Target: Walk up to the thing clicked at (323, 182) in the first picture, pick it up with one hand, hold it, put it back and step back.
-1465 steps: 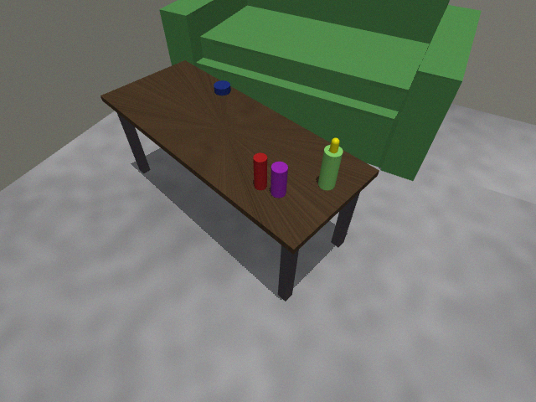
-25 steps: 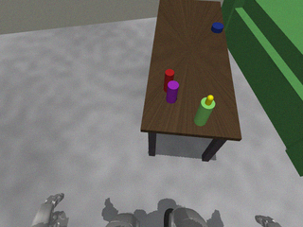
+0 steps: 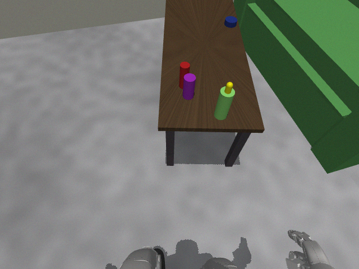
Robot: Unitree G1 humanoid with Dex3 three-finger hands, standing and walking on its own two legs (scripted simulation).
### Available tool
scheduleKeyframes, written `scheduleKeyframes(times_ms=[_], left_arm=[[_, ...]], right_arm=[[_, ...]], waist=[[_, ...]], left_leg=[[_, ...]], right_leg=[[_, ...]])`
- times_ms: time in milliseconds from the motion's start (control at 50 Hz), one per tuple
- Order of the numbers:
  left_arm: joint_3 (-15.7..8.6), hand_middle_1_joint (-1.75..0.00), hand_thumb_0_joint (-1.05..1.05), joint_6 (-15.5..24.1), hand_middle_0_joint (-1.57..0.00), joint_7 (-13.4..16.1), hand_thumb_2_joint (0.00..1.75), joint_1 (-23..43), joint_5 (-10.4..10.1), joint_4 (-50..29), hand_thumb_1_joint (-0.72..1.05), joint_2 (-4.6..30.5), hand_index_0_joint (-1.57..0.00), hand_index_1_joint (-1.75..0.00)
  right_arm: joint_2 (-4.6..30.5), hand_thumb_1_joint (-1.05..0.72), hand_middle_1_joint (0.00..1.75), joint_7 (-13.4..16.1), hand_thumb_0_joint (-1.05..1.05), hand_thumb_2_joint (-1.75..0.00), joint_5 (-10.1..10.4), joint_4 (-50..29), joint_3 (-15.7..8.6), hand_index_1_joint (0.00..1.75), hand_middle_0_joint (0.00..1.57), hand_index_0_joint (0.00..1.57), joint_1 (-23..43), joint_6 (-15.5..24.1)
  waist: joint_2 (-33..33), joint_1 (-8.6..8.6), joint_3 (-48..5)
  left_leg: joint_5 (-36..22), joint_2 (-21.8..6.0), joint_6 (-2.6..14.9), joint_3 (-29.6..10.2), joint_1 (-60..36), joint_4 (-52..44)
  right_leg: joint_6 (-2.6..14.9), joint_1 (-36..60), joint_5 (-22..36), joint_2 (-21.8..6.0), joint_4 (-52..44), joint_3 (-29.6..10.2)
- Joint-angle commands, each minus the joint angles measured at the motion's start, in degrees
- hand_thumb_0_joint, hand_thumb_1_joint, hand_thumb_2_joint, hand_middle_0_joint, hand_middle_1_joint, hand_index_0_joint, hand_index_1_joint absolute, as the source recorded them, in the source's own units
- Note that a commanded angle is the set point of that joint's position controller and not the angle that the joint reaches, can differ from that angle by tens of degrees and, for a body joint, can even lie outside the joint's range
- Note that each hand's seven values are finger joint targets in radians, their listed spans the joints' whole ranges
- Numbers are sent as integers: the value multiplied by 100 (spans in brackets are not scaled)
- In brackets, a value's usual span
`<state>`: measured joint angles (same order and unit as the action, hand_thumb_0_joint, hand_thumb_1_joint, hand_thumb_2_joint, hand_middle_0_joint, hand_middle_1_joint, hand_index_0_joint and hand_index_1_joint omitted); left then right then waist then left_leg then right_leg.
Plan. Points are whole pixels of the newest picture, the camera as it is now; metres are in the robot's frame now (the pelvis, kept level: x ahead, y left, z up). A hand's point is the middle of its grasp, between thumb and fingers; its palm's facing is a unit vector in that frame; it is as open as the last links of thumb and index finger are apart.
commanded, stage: step back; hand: right
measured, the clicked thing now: (224, 100) +0.72 -0.17 -0.21
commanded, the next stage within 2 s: none
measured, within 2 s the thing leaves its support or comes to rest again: neither
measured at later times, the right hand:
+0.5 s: hand out of the picture -0.08 -0.29 -0.15, palm faces -0.11 +0.90 -0.42, open 7.4 cm
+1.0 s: hand out of the picture -0.18 -0.31 -0.15, palm faces -0.09 +0.93 -0.37, open 7.4 cm
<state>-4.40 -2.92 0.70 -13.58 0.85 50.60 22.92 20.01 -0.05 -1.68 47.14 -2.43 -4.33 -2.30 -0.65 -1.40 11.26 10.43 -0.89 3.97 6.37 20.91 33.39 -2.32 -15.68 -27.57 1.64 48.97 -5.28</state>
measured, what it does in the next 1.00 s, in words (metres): walks backwards: right foot, then left foot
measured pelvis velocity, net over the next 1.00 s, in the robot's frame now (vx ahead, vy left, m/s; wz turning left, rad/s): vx -0.30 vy -0.05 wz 0.04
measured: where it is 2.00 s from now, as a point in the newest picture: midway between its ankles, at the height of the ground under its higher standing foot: outside the picture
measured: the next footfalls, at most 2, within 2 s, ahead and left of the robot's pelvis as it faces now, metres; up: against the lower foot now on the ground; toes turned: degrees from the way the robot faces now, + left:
right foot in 0.06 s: -0.02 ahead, -0.13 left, +0.00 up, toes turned +1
left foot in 0.44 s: -0.13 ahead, +0.11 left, +0.00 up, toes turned +2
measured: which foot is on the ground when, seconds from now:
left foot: down 0.00-0.12, up 0.14-0.42, down 0.44-0.80, up 0.82-1.00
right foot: up 0.00-0.04, down 0.06-0.46, up 0.48-0.74, down 0.76-1.00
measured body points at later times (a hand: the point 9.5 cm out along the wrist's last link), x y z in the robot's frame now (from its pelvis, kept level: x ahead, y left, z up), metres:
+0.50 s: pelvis -0.15 -0.02 -0.01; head -0.09 +0.00 +0.44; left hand -0.01 +0.30 -0.12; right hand -0.08 -0.33 -0.12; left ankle -0.17 +0.11 -0.73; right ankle -0.07 -0.13 -0.72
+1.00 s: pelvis -0.30 -0.05 +0.00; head -0.25 -0.07 +0.45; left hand -0.24 +0.27 -0.10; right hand -0.17 -0.36 -0.13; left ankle -0.34 +0.10 -0.65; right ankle -0.26 -0.16 -0.73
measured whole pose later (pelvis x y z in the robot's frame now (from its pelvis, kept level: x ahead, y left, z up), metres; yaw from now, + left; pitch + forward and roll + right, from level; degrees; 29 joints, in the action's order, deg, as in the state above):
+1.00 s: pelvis -0.30 -0.05 +0.00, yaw +2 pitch -1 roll +2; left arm -3.5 -1.8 0.7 -10.5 2.5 49.3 20.7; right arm 23.3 1.4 -0.4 49.2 -2.2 -8.2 -3.8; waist 1.8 -2.1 7.5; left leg 28.5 5.2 -0.7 -7.6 24.9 63.9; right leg 1.1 -18.9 -15.6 -0.8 35.5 -1.3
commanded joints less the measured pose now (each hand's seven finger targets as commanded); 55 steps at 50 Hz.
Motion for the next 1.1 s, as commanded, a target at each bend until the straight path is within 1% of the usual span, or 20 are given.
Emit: scheduleKeyframes(times_ms=[0,40,80,100,120,200,280,380,420,460,480,560,680,760,780,800,820,880,1000,1080], left_arm=[[-269,-30,0,163,-20,34,90,-852,45,-162,90,967,-20,-30],[-315,-30,0,186,-20,29,90,-1174,114,1,90,995,-20,-30],[-452,-30,0,225,-20,7,90,-613,199,-345,90,1530,-20,-30],[-515,-30,0,212,-20,20,90,68,235,-581,90,1974,-20,-30],[-500,-30,0,246,-20,62,90,512,229,-795,90,1913,-20,-30],[-407,-30,0,261,-20,106,90,971,176,-909,90,1153,-20,-30],[-395,-30,0,195,-20,154,90,379,203,-897,90,1095,-20,-30],[-364,-30,0,50,-20,132,90,472,76,-957,90,1178,-20,-30],[-260,-30,0,-33,-20,75,90,503,43,-1055,90,1029,-20,-30],[-298,-30,0,-37,-20,109,90,1003,-20,-1169,90,1006,-20,-30],[-342,-30,0,-29,-20,143,90,1257,55,-1167,90,1118,-20,-30],[-311,-30,0,-3,-20,44,90,598,-49,-811,90,996,-20,-30],[-188,-30,0,187,-20,56,90,492,28,-728,90,769,-20,-30],[-287,-30,0,329,-20,118,90,-3,161,-314,90,1199,-20,-30],[-434,-30,0,325,-20,100,90,85,200,-364,90,1691,-20,-30],[-529,-30,0,304,-20,98,90,459,222,-575,90,2229,-20,-30],[-507,-30,0,321,-20,130,90,784,144,-687,90,2025,-20,-30],[-333,-30,0,300,-20,129,90,1025,130,-716,90,1314,-20,-30],[-358,-30,0,264,-20,170,90,196,222,-590,90,1227,-20,-30],[-333,-30,0,179,-20,89,90,554,117,-624,90,1468,-20,-30]], right_arm=[[1708,-90,30,74,0,-90,32,-321,-553,30,20,20,-6,-43],[1551,-90,30,46,0,-90,91,-321,-499,30,20,20,198,-68],[1157,-90,30,25,0,-90,139,-398,-393,30,20,20,232,-42],[1185,-90,30,107,0,-90,107,-284,-438,30,20,20,321,-62],[1438,-90,30,120,0,-90,88,-230,-515,30,20,20,140,-93],[1196,-90,30,119,0,-90,189,80,-364,30,20,20,-641,-7],[1172,-90,30,179,0,-90,148,-120,-265,30,20,20,-466,72],[1129,-90,30,189,0,-90,33,40,-317,30,20,20,-1059,187],[1395,-90,30,187,0,-90,-30,133,-433,30,20,20,-1156,187],[2311,-90,30,115,0,-90,-65,-90,-594,30,20,20,-812,143],[2353,-90,30,153,0,-90,-84,-164,-616,30,20,20,-619,184],[1594,-90,30,213,0,-90,-62,-275,-357,30,20,20,-164,191],[1625,-90,30,166,0,-90,5,-249,-397,30,20,20,-577,47],[1314,-90,30,112,0,-90,147,-351,-255,30,20,20,-130,-71],[1043,-90,30,126,0,-90,161,-450,-173,30,20,20,-201,-51],[1210,-90,30,234,0,-90,130,-473,-286,30,20,20,-59,-93],[1448,-90,30,239,0,-90,169,-365,-413,30,20,20,-144,-92],[1324,-90,30,186,0,-90,211,-84,-287,30,20,20,-455,-85],[1123,-90,30,178,0,-90,66,-175,-226,30,20,20,-296,65],[1245,-90,30,112,0,-90,-19,277,-370,30,20,20,-1043,111]], waist=[[954,59,-1602],[672,-175,-1601],[-1158,-146,-870],[-1907,-289,-566],[-1731,-94,-292],[-637,322,-778],[-794,-129,-1052],[-981,13,-1730],[-340,27,-1730],[1513,290,-1525],[1562,393,-1255],[814,-82,-1082],[1298,225,-1552],[315,-13,-1861],[-1110,0,-1628],[-1729,-286,-1410],[-1412,-72,-1056],[-521,218,-1007],[-972,-298,-1428],[-1182,93,-1582]], left_leg=[[141,-1483,674,-1819,-1067,-1084],[471,-1320,306,-1623,-456,-732],[1741,172,-353,-924,768,805],[2365,572,-513,-1044,507,2332],[2208,384,-504,-1587,216,3311],[1354,968,-478,-1488,449,3573],[1855,535,-591,-1257,906,2310],[837,215,-401,-677,-172,-708],[-705,-140,-247,-1160,-1091,-1144],[-2103,-2102,1135,-3356,-885,-1292],[-2105,-2424,1469,-3763,-296,-1389],[-2870,-1237,833,-1748,-675,-639],[-2796,-1188,830,-1734,-1994,-25],[-651,-519,171,-1493,-388,983],[1472,333,-177,-1192,1021,1618],[2706,494,-344,-1390,687,2915],[2620,199,-343,-1756,320,3465],[1858,712,-368,-1585,633,3592],[2025,342,-565,-1112,851,1532],[1349,276,-339,-557,-891,-608]], right_leg=[[184,271,569,-137,-1427,414],[410,806,1168,-206,-2142,318],[1168,143,481,-1539,-3208,-2041],[1918,-1082,383,-2478,-3668,-2754],[2033,-1814,415,-2634,-3832,-2894],[1046,-527,2678,-1177,-2724,-416],[1267,1028,3209,-1461,-2318,-582],[1119,1620,4156,-1468,-1175,-436],[715,461,2907,-1024,-830,-202],[275,-918,-809,179,948,336],[251,-742,-1061,18,1688,-292],[311,-1073,-212,389,2158,-337],[127,-780,-33,-74,-988,294],[277,1019,2597,-489,-2778,-379],[736,1259,2715,-1443,-2772,-1701],[1874,-83,3108,-2577,-2940,-2679],[1937,-885,3010,-2636,-3016,-2647],[1271,-92,3935,-1436,-2231,-627],[1336,1454,2762,-1483,-2082,-782],[1123,360,1348,-1539,-2038,-802]])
